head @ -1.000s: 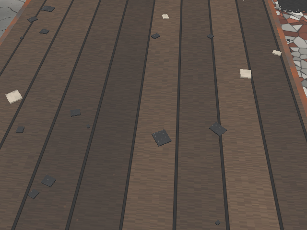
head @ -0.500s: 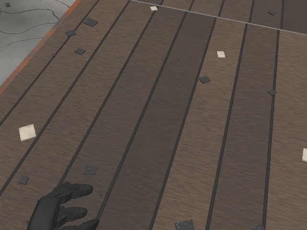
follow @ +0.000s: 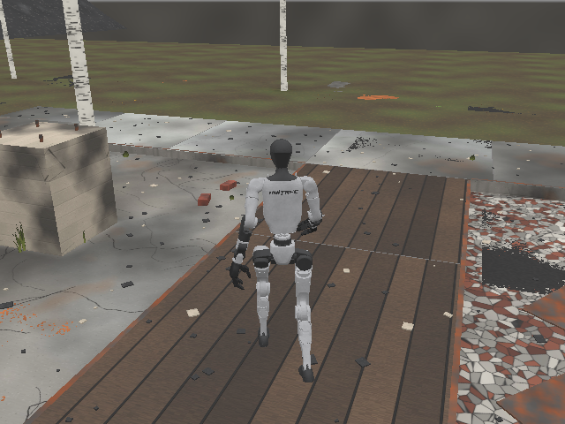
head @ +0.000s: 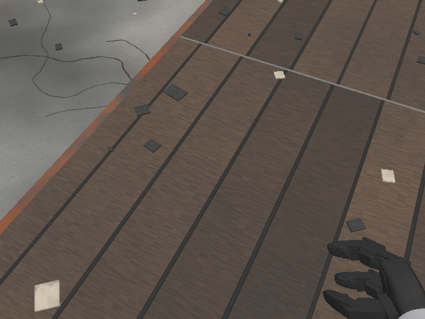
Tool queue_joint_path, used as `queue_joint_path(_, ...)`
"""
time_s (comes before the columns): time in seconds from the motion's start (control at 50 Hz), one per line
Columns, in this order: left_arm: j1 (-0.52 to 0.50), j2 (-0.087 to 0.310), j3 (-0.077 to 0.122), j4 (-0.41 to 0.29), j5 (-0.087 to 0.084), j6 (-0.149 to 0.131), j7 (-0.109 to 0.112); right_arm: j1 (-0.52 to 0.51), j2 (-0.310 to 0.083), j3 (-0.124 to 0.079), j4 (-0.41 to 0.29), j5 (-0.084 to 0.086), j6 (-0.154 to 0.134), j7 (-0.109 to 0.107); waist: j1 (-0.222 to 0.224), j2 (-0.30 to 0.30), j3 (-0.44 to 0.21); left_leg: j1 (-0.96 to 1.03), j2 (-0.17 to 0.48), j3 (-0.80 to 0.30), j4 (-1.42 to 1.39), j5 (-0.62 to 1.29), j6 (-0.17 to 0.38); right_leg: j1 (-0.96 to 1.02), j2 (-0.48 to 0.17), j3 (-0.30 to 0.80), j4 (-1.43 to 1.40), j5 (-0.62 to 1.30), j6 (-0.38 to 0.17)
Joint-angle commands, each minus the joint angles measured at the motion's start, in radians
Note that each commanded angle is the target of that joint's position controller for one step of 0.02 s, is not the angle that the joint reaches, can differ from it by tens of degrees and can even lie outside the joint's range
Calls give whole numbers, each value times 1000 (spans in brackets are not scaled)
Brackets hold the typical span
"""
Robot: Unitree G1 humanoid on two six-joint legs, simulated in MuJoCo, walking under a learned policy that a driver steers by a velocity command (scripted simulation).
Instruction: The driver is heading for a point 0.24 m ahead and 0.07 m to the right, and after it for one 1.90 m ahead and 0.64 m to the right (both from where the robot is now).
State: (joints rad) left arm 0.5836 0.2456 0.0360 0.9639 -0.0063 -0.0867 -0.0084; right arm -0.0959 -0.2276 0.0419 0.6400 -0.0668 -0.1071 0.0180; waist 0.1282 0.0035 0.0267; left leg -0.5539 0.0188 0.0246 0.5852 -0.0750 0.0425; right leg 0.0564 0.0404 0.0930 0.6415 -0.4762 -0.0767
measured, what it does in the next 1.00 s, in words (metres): walks ahead, turning right: right foot, then left foot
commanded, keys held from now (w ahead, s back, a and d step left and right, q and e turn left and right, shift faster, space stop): w+e+shift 0.52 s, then w+shift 0.16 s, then w+q+shift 0.32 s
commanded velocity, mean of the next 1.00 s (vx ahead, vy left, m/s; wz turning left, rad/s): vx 1.00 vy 0.00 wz -0.49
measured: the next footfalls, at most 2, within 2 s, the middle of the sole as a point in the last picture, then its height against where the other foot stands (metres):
right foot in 0.42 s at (289, 288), level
left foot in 0.84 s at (308, 171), level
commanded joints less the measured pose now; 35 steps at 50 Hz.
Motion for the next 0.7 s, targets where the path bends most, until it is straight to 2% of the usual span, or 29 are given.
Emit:
queue_joint_path(0.02, -72, 126, 23, -159, -23, -8, 14, 508, -287, -123, 71, -1, 17, -30, -263, 180, -431, 971, 453, -819, -265, -584, 159, -780, -25, -7, 786, 75, -56)
queue_joint_path(0.04, -179, 141, 31, -169, -10, 0, 11, 427, -199, -106, 81, 11, 12, -27, -238, 107, -236, 820, 392, -612, -278, -498, 134, -830, -82, -8, 739, 182, -55)
queue_joint_path(0.06, -221, 122, 28, -171, 1, 8, 2, 398, -155, -100, 96, 12, 6, -22, -220, 55, -134, 693, 356, -479, -300, -334, 123, -817, -108, -17, 702, 213, -49)
queue_joint_path(0.08, -234, 105, 29, -168, 11, 22, -8, 389, -134, -97, 110, 11, 1, -24, -191, 50, -84, 608, 320, -373, -323, -223, 104, -793, -128, -18, 683, 215, -40)
queue_joint_path(0.1, -217, 79, 28, -174, 23, 40, -19, 400, -117, -92, 132, 22, -6, -26, -155, 71, -53, 528, 303, -286, -350, -175, 93, -760, -143, -21, 671, 212, -29)
queue_joint_path(0.14, -279, 38, 21, -214, 31, 73, -32, 414, -84, -86, 172, 45, -23, -17, -121, 85, 2, 473, 293, -159, -391, -74, 72, -793, -177, -30, 639, 213, -17)
queue_joint_path(0.16, -330, 32, 18, -239, 37, 83, -39, 417, -76, -86, 185, 54, -28, -15, -116, 84, 28, 460, 281, -91, -414, -18, 59, -825, -186, -44, 622, 241, -11)
queue_joint_path(0.2, -416, 26, 8, -293, 39, 86, -57, 391, -76, -85, 194, 52, -38, -14, -95, 94, 63, 408, 226, 61, -451, 89, 33, -822, -180, -85, 525, 371, -11)
queue_joint_path(0.22, -449, 32, 3, -312, 35, 85, -64, 372, -86, -87, 195, 48, -42, -15, -83, 95, 77, 385, 198, 126, -462, 135, 24, -795, -171, -102, 452, 436, -17)
queue_joint_path(0.24, -483, 41, -1, -328, 30, 84, -73, 365, -103, -90, 196, 48, -44, -16, -79, 71, 87, 369, 175, 180, -480, 167, 14, -745, -158, -135, 346, 497, -27)
queue_joint_path(0.28, -554, 55, -7, -348, 31, 80, -87, 397, -149, -98, 206, 49, -46, -23, -92, 29, 114, 387, 167, 249, -502, 334, 3, -645, -111, -226, 177, 569, -58)
queue_joint_path(0.32, -535, 89, 0, -335, 31, 75, -85, 444, -207, -109, 207, 51, -36, -32, -71, 39, 73, 504, 184, 274, -390, 778, -10, -550, -32, -289, 117, 552, -89)
queue_joint_path(0.34, -480, 115, 8, -318, 28, 72, -80, 454, -245, -118, 199, 50, -20, -40, -36, 69, 24, 563, 199, 272, -283, 975, -18, -488, 7, -307, 112, 494, -103)
queue_joint_path(0.36, -368, 146, 21, -290, 27, 70, -72, 441, -279, -128, 188, 44, 1, -47, 29, 93, -42, 578, 219, 265, -113, 1098, -15, -368, 40, -303, 115, 429, -122)
queue_joint_path(0.38, -186, 184, 42, -240, 28, 69, -60, 404, -303, -136, 169, 38, 22, -51, 119, 104, -130, 530, 242, 242, 130, 1122, -2, -177, 61, -271, 117, 361, -151)
queue_joint_path(0.4, -5, 229, 72, -176, 28, 71, -38, 386, -301, -138, 157, 28, 36, -46, 181, 60, -206, 390, 221, 222, 450, 906, -3, 67, 74, -199, 62, 284, -177)
queue_joint_path(0.42, -76, 295, 102, -172, 4, 85, -13, 370, -196, -117, 140, 26, 33, -25, 101, -172, -115, 119, 16, 214, 864, -106, -36, 135, -30, 11, -30, 224, -217)
queue_joint_path(0.44, -165, 425, 118, -228, 43, 100, -14, 466, -145, -94, 12, 40, 12, -20, -48, -311, -274, -274, -77, 37, 1160, -451, -86, 411, -269, 604, -181, 238, -436)
queue_joint_path(0.46, -147, 388, 121, -259, 36, 103, -1, 356, -188, -87, -14, 30, -18, -22, 18, -97, -302, -367, -25, -111, 1118, -358, -72, 387, -311, 763, -362, 47, -432)
queue_joint_path(0.48, -168, 326, 108, -233, 31, 93, 10, 313, -198, -84, -13, 33, -32, -22, -22, 21, -134, -361, 27, -122, 991, -304, -64, 207, -294, 702, -413, 38, -378)
queue_joint_path(0.5, -194, 283, 95, -215, 26, 79, 13, 295, -185, -79, -13, 24, -29, -24, -82, 85, -47, -286, 66, -117, 869, -288, -67, 31, -249, 604, -414, 130, -334)
queue_joint_path(0.52, -227, 266, 86, -221, 23, 62, 18, 309, -173, -72, -7, 5, -11, -25, -125, 91, -12, -206, 86, -121, 804, -303, -77, -103, -202, 511, -404, 233, -314)
queue_joint_path(0.54, -258, 228, 71, -223, 21, 47, 20, 344, -168, -69, 7, -6, 16, -23, -167, 100, 10, -128, 109, -112, 742, -307, -91, -225, -171, 426, -415, 283, -301)
queue_joint_path(0.56, -262, 204, 60, -222, 17, 33, 16, 348, -155, -66, 8, -9, 38, -20, -182, 93, 20, -81, 126, -99, 667, -325, -102, -311, -142, 369, -430, 297, -293)
queue_joint_path(0.6, -250, 202, 58, -213, 13, 7, 9, 245, -120, -51, -40, -3, 51, -7, -164, 63, 64, -45, 142, -47, 471, -213, -110, -416, -89, 271, -484, 352, -276)
queue_joint_path(0.64, -232, 187, 58, -202, 9, -6, 0, 139, -77, -32, -76, 15, 43, 9, -124, 26, 83, 44, 132, -18, 238, 28, -92, -456, -34, 179, -512, 429, -226)
queue_joint_path(0.66, -214, 189, 60, -196, 1, -12, -6, 109, -68, -28, -79, 26, 39, 16, -100, 15, 75, 103, 114, -5, 145, 152, -76, -448, -32, 159, -528, 476, -203)
queue_joint_path(0.7, -168, 207, 64, -178, -10, -24, -14, 79, -86, -36, -75, 41, 37, 19, -62, -2, 61, 129, 86, 18, 36, 292, -39, -322, -77, 150, -559, 585, -175)
Velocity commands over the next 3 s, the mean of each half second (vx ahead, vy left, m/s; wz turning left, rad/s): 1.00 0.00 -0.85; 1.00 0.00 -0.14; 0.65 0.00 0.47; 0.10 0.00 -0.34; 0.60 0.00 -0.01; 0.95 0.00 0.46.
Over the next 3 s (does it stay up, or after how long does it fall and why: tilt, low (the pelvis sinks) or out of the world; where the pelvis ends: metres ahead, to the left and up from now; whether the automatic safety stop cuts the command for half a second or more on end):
stays up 1.99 -0.63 0.00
